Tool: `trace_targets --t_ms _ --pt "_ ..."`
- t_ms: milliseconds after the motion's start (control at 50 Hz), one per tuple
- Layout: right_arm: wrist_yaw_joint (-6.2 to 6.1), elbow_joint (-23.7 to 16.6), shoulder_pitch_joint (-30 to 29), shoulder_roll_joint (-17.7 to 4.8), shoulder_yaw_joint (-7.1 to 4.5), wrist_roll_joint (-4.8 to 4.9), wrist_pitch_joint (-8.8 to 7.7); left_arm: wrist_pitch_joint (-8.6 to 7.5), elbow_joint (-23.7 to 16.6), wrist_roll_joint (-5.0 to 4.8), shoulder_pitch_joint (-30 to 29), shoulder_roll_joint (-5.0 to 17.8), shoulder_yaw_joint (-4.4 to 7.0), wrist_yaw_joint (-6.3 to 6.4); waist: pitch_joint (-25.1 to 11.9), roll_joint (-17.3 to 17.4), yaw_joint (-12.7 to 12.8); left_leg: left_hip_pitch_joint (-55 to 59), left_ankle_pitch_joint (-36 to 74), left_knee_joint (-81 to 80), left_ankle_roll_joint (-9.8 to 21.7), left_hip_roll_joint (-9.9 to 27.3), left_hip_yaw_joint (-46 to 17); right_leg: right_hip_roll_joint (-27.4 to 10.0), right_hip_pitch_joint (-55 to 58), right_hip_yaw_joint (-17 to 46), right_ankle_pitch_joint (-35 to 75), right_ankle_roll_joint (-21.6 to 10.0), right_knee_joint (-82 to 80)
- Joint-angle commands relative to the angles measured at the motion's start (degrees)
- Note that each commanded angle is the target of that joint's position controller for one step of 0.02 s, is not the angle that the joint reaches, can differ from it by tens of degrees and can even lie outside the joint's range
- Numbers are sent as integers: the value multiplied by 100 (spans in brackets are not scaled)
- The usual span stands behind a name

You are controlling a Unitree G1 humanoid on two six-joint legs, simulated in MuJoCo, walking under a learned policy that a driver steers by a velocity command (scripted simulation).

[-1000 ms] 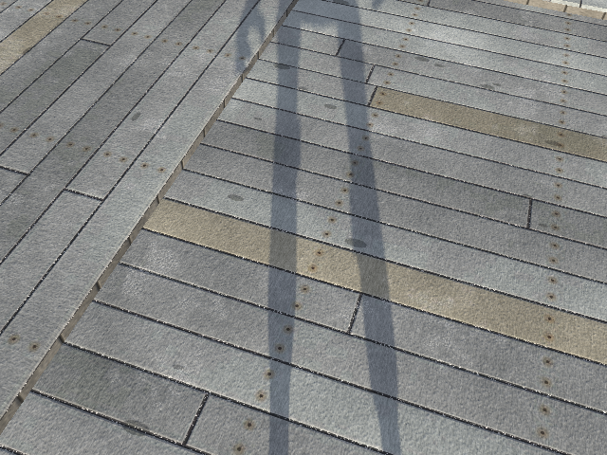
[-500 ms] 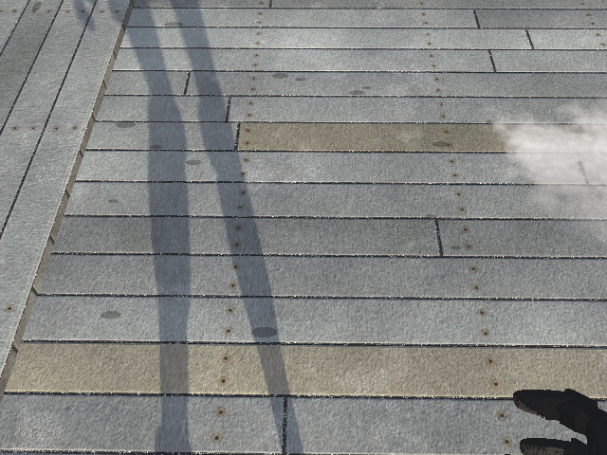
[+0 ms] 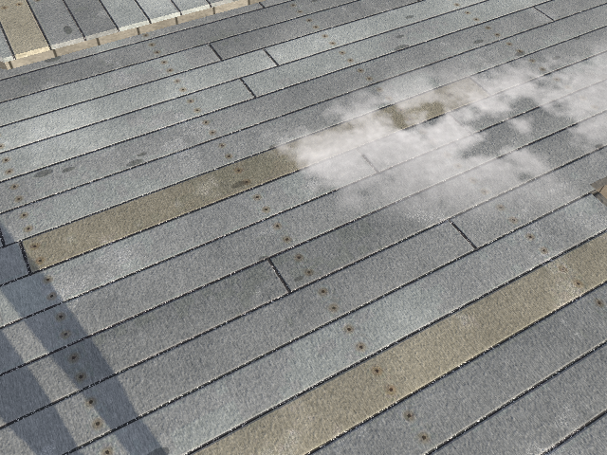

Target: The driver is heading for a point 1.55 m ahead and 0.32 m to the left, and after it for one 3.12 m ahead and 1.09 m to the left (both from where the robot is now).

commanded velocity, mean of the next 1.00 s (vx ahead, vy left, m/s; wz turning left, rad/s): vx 0.37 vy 0.00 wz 0.15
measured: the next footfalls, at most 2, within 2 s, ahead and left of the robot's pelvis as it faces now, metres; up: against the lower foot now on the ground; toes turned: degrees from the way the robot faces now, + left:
right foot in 0.26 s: +0.03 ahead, -0.12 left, +0.00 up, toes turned +16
left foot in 0.74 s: +0.09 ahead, +0.25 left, +0.00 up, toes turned +23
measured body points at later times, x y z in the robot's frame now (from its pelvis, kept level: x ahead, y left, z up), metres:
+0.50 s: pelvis +0.02 -0.01 +0.01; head +0.05 -0.01 +0.45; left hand +0.07 +0.30 -0.08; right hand +0.23 -0.26 -0.10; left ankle -0.02 +0.13 -0.66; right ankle -0.01 -0.13 -0.74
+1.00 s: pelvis +0.20 +0.17 -0.01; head +0.20 +0.17 +0.44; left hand +0.26 +0.46 -0.11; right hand +0.28 -0.10 -0.12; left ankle +0.05 +0.23 -0.74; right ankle +0.34 +0.04 -0.64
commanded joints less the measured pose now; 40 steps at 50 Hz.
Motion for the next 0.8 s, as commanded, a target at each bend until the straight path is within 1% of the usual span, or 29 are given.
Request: trace_targets --t_ms 20,40,60,80,100,140,180,240,260,280,300,320,340,360,380,420,460,480,500,540,600,640,680,700,720,740,760,780,800 --pt "20 -374 -264 -397 70 29 5 -38 -143 87 389 143 16 23 -551 678 250 371 506 -892 908 1181 -1475 -443 78 -380 179 221 256" --pt "56 -358 -319 -349 97 58 39 -60 -157 139 360 -25 -53 2 -543 881 300 402 171 -959 787 917 -1302 -661 270 -795 210 275 -535" --pt "68 -393 -277 -567 10 117 106 -93 -198 142 178 -22 -52 8 -431 1149 182 443 165 -977 784 763 -1337 -698 357 -1088 140 322 -1179" --pt "61 -399 -74 -905 -116 142 170 -131 -229 97 -50 63 -22 26 -381 1334 -6 609 283 -934 858 787 -1531 -644 372 -1179 56 336 -1573" --pt "48 -383 139 -1078 -182 128 203 -165 -222 49 -154 116 -1 41 -473 1398 -108 843 347 -875 933 898 -1784 -617 416 -1101 18 317 -1884" --pt "31 -393 327 -1124 -220 136 214 -222 -123 -30 -141 176 32 61 -687 1403 -147 1214 384 -848 1018 1088 -2272 -562 520 -886 181 227 -2420" --pt "7 -410 327 -1078 -243 217 221 -287 -8 -63 -40 191 52 67 -793 1414 -76 1333 451 -869 1021 1138 -2618 -524 697 -752 363 100 -2931" --pt "-88 -460 168 -1009 -292 361 302 -411 286 -85 399 197 98 -8 -953 1290 226 922 256 -753 759 882 -2615 -563 1707 -790 1373 -200 -4392" --pt "-128 -477 208 -895 -275 372 322 -420 392 -53 575 345 152 -15 -1094 1167 250 318 -140 -536 510 659 -2381 -935 2514 -704 1854 -349 -4633" --pt "-128 -541 267 -604 -203 333 327 -392 386 69 622 638 212 6 -1118 244 197 -666 -1193 361 205 224 -1709 -1913 3139 55 2074 -797 -4627" --pt "-87 -706 269 -610 -222 336 260 -372 344 316 275 864 256 -36 -739 -1343 62 -1709 -2308 1489 -67 -474 -457 -2983 2740 1129 3418 -1561 -4739" --pt "-67 -581 486 -1064 -373 230 225 -409 193 408 -99 546 171 -23 -600 -924 -14 -1797 -2427 2732 -305 -6 -401 -3317 2418 930 4190 -1796 -4650" --pt "-42 -425 668 -1159 -436 241 258 -425 106 339 -421 234 82 34 -598 -589 -159 -1738 -2107 3297 -376 72 -304 -2971 2356 341 4345 -1573 -4521" --pt "-55 -303 843 -997 -415 230 339 -432 77 234 -574 111 42 78 -581 -482 -212 -1826 -1784 3686 -470 92 -219 -2616 2406 -131 4340 -1361 -4408" --pt "-51 -289 904 -870 -376 204 401 -433 101 126 -594 72 20 107 -498 -551 -180 -2082 -1501 4062 -564 203 -148 -2508 2510 -425 4623 -1293 -4304" --pt "21 -466 645 -654 -265 248 433 -380 151 120 -405 148 28 151 -329 -572 -8 -2277 -1152 4049 -721 420 232 -2352 2471 -917 4904 -1362 -4353" --pt "126 -776 56 -614 -171 314 391 -368 300 129 338 327 88 151 -434 -539 521 -2760 -745 3665 -757 747 437 -2581 3026 -655 2212 -1489 -4944" --pt "176 -906 -121 -650 -158 315 365 -403 340 103 485 455 117 130 -346 -583 637 -2968 -751 3521 -735 832 451 -2721 3163 -431 1089 -1500 -5217" --pt "212 -1005 -260 -643 -132 295 324 -455 378 84 609 557 141 95 -243 -542 719 -3064 -786 3315 -672 867 407 -2806 3208 -247 435 -1507 -5400" --pt "246 -1102 -359 -533 -75 262 199 -577 466 64 760 649 169 8 -31 -393 724 -3110 -715 2818 -499 853 336 -2889 3272 -234 112 -1490 -5622" --pt "263 -1073 -386 -309 48 248 -27 -749 637 5 892 605 148 -129 238 -318 605 -2447 -639 1864 -203 775 441 -2796 2826 -618 504 -1498 -5862" --pt "310 -1063 -516 -331 78 258 -156 -787 728 -101 904 655 139 -206 386 -402 523 -1689 -792 1234 -67 691 753 -2658 2346 -769 782 -1544 -5859" --pt "361 -1075 -522 -435 66 299 -259 -791 833 -192 1024 788 153 -276 448 -530 392 -921 -1001 684 49 537 854 -2715 2006 -658 925 -1618 -5743" --pt "366 -992 -203 -530 21 339 -294 -782 875 -218 959 826 141 -290 338 -504 98 -213 -753 299 127 463 870 -2721 1726 -688 1202 -1560 -5522" --pt "326 -767 501 -732 -97 346 -302 -800 886 -206 855 784 99 -291 -25 -425 -362 1021 -442 93 200 305 933 -2568 1243 -876 2103 -1422 -4889" --pt "243 -486 1555 -1052 -272 309 -286 -862 848 -145 712 568 5 -299 -720 -230 -959 2665 -370 239 311 508 639 -2171 479 -1266 2784 -1175 -3502" --pt "131 -337 2686 -1594 -401 126 -255 -938 555 -15 590 -68 -194 -309 -1804 998 -1361 4643 -1771 15 708 2022 -1222 -1580 -1251 -1635 986 -766 -1017" --pt "130 -424 2709 -1625 -379 -14 -329 -1040 364 -271 637 -115 -203 -244 -2177 1577 -1195 4495 -3735 -920 1111 2782 -3309 -1130 -2226 -955 -229 -656 547" --pt "155 -478 2206 -1174 -227 30 -383 -1038 330 -390 466 317 -71 -231 -1381 1176 -1064 3819 -3856 -1129 1000 2742 -2959 -1388 -2776 -610 165 -644 1219"
Velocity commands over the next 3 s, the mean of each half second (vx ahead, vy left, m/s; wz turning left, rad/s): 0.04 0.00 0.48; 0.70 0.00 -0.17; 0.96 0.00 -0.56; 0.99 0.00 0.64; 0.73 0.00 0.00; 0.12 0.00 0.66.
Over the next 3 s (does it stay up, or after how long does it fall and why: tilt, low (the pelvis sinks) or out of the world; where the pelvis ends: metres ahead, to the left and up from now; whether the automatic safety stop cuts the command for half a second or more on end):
stays up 1.71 0.37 0.00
